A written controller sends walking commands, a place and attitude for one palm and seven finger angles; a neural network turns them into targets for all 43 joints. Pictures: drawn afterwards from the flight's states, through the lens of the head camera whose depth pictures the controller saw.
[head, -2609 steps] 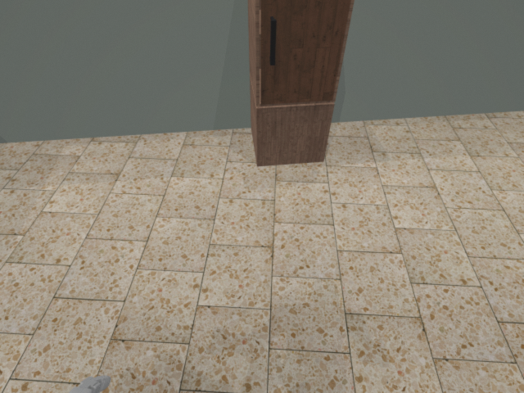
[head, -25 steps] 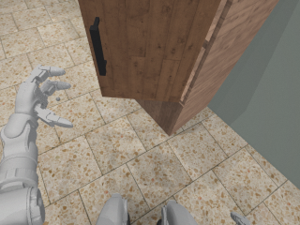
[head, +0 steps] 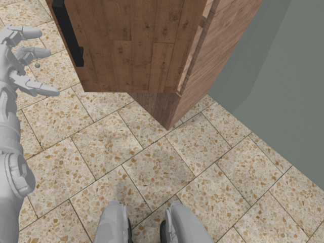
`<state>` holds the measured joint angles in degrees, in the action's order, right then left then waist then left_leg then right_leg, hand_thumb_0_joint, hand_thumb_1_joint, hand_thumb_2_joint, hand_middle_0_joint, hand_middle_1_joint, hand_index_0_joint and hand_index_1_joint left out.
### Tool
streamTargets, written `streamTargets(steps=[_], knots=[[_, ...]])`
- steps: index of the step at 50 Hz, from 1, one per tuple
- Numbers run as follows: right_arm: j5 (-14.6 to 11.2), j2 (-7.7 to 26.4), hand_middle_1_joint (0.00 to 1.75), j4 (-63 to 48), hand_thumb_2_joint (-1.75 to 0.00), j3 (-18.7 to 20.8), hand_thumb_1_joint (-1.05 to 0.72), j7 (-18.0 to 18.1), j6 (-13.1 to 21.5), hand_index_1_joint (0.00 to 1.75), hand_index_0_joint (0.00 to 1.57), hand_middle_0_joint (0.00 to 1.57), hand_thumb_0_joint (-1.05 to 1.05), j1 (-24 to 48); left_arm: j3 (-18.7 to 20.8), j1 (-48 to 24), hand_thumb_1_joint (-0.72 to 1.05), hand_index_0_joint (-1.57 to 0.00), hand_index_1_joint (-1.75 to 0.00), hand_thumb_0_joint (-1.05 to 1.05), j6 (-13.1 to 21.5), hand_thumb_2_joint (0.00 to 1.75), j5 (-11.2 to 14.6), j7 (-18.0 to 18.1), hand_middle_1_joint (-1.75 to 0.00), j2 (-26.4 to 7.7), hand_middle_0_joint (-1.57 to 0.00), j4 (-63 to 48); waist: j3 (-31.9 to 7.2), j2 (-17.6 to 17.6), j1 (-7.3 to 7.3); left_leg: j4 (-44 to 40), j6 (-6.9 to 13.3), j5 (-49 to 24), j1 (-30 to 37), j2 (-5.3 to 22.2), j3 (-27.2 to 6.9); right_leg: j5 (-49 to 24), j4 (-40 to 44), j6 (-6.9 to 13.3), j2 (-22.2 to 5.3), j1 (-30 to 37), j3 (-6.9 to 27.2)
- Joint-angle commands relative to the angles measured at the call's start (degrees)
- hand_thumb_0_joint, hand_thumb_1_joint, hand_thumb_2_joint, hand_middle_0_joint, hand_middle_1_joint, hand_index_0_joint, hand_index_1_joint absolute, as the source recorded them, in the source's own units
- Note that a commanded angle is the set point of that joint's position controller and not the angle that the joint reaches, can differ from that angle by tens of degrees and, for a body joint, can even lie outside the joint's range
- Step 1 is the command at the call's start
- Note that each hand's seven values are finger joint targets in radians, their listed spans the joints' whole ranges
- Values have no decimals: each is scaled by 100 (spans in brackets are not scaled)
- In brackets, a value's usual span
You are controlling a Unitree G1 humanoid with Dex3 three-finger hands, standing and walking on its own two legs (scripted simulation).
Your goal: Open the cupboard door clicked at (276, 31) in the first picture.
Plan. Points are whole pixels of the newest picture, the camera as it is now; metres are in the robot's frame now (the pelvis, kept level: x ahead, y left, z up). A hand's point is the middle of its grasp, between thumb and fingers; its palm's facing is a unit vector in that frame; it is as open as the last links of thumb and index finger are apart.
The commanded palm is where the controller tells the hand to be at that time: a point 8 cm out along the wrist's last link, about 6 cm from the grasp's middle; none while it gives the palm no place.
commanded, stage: move the hooked fingers beside the handle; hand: left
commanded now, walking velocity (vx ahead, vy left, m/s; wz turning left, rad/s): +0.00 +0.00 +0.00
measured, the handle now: (71, 32) +0.61 +0.18 +0.07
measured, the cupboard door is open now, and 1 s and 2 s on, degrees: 48 48 48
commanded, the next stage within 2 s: slide the fingers in behind the handle in 1.06 s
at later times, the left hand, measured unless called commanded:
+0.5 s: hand (46, 50) +0.56 +0.24 +0.06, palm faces +0.00 -1.00 -0.03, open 13.9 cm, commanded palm +0.55 +0.26 +0.06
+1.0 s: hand (44, 51) +0.56 +0.24 +0.06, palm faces +0.00 -1.00 -0.01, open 14.0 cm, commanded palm +0.55 +0.26 +0.06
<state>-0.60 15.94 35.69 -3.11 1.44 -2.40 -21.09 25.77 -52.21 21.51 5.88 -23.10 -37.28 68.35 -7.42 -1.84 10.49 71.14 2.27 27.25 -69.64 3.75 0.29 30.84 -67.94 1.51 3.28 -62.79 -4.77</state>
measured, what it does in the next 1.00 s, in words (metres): stands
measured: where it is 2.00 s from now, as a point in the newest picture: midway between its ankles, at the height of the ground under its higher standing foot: outside the picture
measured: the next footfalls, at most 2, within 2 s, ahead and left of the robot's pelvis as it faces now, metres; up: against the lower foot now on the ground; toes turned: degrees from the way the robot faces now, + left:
none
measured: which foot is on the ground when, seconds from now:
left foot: down 0.00-1.00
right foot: down 0.00-1.00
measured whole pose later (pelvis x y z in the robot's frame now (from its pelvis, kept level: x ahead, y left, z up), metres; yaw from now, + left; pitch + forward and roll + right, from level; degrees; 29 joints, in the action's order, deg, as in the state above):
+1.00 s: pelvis +0.01 +0.01 +0.00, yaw -1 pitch +29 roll -7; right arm 1.1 15.5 34.9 -3.7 -0.3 -4.6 -21.3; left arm 26.8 -58.6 21.6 2.8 -19.6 -39.0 68.4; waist -6.8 -2.1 13.1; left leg 72.7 2.9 28.4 -73.8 4.0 -0.6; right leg 31.0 -67.4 0.8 3.8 -65.9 -5.3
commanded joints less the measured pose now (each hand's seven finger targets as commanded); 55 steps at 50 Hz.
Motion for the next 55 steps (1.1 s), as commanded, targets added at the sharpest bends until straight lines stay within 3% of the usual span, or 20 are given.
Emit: streamTargets(steps=[1,2,5,7,13,17,18,22,25,28,31,35,38,41,44,45,46,48,50,55], knots=[[39,1135,30,-252,-90,373,-90,82,64,30,20,20,0,-978,200,-2782,-50,-30,-120,0,382,30,145,-10,-120,-1691,-30,-1149,-2818,-844,108,-525,42,-1961,2801,-70,-512,-1646,883,-12,76,529,360],[42,1171,30,-228,-90,387,-90,91,42,30,20,20,0,-1014,313,-2767,-50,-30,-120,0,386,30,104,-12,-120,-1866,-30,-1082,-2921,-860,88,-508,31,-1971,2825,-52,-510,-1646,876,-20,74,518,369],[49,1175,30,-189,-90,347,-90,84,26,30,20,20,0,-1080,260,-2974,-50,-30,-120,0,303,30,20,-20,-120,-1958,-30,-875,-2869,-979,163,-464,42,-1879,2672,-46,-518,-1561,863,-23,77,441,363],[53,1178,30,-180,-90,330,-90,73,9,30,20,20,0,-1117,105,-3117,-50,-30,-120,0,232,30,-22,-8,-120,-1808,-30,-730,-2816,-1078,251,-444,38,-1907,2788,-30,-548,-1515,870,-22,87,203,330],[126,1240,30,-148,-90,253,-90,77,-10,30,20,20,0,-1278,111,-3923,-50,-30,-120,0,100,30,-243,177,-120,-2135,-30,-608,-2935,-1324,457,-288,41,-1939,2766,10,-668,-1388,739,-12,103,-178,255],[169,1241,30,-229,-90,280,-90,13,-54,30,20,20,0,-1357,345,-3410,-50,-30,-120,0,137,30,-282,205,-120,-2281,-30,-760,-3507,-1556,221,-273,-1,-2448,3108,5,-659,-1716,645,24,114,10,219],[172,1251,30,-246,-90,274,-90,14,-93,30,20,20,0,-1365,491,-3254,-50,-30,-120,0,106,30,-295,212,-120,-2462,-30,-727,-3445,-1478,183,-279,-3,-2517,3049,18,-648,-1818,641,17,114,108,219],[154,1247,30,-297,-90,271,-90,-9,-172,30,20,20,0,-1385,483,-3169,-50,-30,-120,0,-7,30,-295,173,-120,-2455,-30,-844,-3366,-1286,205,-318,23,-2481,2923,27,-619,-1941,664,-21,132,267,212],[141,1226,30,-282,-90,294,-90,-15,-181,30,20,20,0,-1368,481,-3283,-50,-30,-120,0,23,30,-238,163,-120,-2422,-30,-1088,-3364,-1278,217,-347,21,-2419,2936,25,-605,-1939,730,-28,142,358,238],[154,1221,30,-141,-90,331,-90,-21,-154,30,20,20,0,-1396,341,-3716,-50,-30,-120,0,194,30,-180,187,-120,-2199,-30,-1389,-3446,-1522,333,-384,-26,-2550,3441,67,-758,-1796,740,4,156,-21,183],[168,1210,30,-46,-90,364,-90,-36,-133,30,20,20,0,-1439,223,-3670,-50,-30,-120,0,247,30,-140,190,-120,-1922,-30,-1368,-3463,-1685,357,-408,-52,-2700,3789,73,-831,-1746,763,33,154,-268,149],[157,1212,30,-65,-90,334,-90,-44,-191,30,20,20,0,-1468,89,-3108,-50,-30,-120,0,-49,30,-187,179,-120,-1710,-30,-604,-2938,-1298,355,-481,-32,-2556,3434,45,-787,-1714,856,14,148,-183,99],[174,1199,30,-140,-90,316,-90,-44,-226,30,20,20,0,-1434,-72,-3030,-50,-30,-120,0,-114,30,-222,191,-120,-1538,-30,-566,-2811,-1357,342,-479,-42,-2656,3394,37,-763,-1767,816,20,130,-270,74],[200,1193,30,-188,-90,321,-90,-52,-213,30,20,20,0,-1407,-1,-3196,-50,-30,-120,0,64,30,-184,271,-120,-1584,-30,-809,-2798,-1338,371,-449,-33,-2646,3375,33,-785,-1761,770,39,145,-314,82],[210,1198,30,-211,-90,358,-90,-61,-206,30,20,20,0,-1333,281,-3329,-50,-30,-120,0,351,30,-139,329,-120,-1903,-30,-1293,-3297,-1494,246,-400,-63,-2862,3575,30,-754,-1920,728,45,138,-63,143],[208,1181,30,-184,-90,368,-90,-74,-194,30,20,20,0,-1321,219,-3504,-50,-30,-120,0,428,30,-121,342,-120,-1821,-30,-1434,-3359,-1557,293,-407,-73,-2900,3692,35,-779,-1940,736,41,139,-77,146],[212,1169,30,-158,-90,373,-90,-85,-186,30,20,20,0,-1325,312,-3562,-50,-30,-120,0,513,30,-106,361,-120,-1895,-30,-1574,-3484,-1701,237,-370,-82,-3036,3810,35,-795,-1980,687,56,137,-99,154],[189,1193,30,-151,-90,377,-90,-93,-210,30,20,20,0,-1317,406,-3358,-50,-30,-120,0,491,30,-152,370,-120,-2015,-30,-1434,-3536,-1651,178,-420,-110,-3066,3874,41,-814,-1970,721,47,138,-1,146],[162,1170,30,-145,-90,367,-90,-105,-235,30,20,20,0,-1284,165,-3207,-50,-30,-120,0,368,30,-191,353,-120,-1721,-30,-1202,-3371,-1611,212,-469,-99,-2846,3797,29,-802,-1841,775,37,132,-54,125],[152,1195,30,-151,-90,335,-90,-67,-281,30,20,20,0,-1300,-67,-3160,-50,-30,-120,0,85,30,-198,307,-120,-1497,-30,-762,-2802,-1275,361,-555,-53,-2331,3417,28,-798,-1577,881,13,132,-187,92]])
